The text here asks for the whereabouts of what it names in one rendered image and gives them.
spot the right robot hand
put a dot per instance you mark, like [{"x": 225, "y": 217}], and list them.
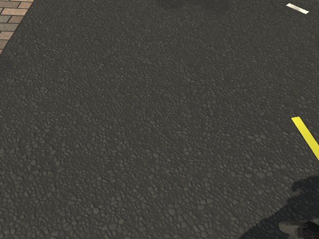
[{"x": 300, "y": 229}]

